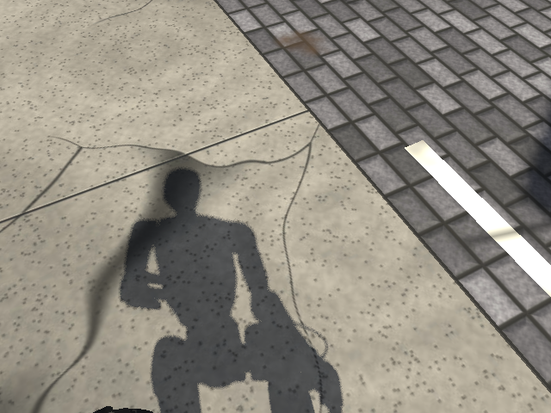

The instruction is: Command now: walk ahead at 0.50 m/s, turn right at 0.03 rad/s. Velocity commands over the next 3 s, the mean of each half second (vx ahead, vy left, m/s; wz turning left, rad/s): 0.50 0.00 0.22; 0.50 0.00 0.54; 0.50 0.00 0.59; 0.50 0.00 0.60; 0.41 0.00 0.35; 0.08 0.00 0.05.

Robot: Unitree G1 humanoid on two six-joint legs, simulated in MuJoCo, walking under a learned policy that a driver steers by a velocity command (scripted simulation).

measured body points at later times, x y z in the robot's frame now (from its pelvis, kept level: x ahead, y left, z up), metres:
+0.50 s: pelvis +0.26 -0.02 +0.00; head +0.29 -0.02 +0.45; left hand +0.19 +0.23 -0.14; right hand +0.45 -0.23 -0.12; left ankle +0.40 +0.12 -0.70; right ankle +0.15 -0.10 -0.73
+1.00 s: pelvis +0.53 +0.06 +0.01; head +0.56 +0.09 +0.45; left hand +0.60 +0.36 -0.10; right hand +0.63 -0.20 -0.12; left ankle +0.42 +0.08 -0.73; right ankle +0.74 -0.02 -0.69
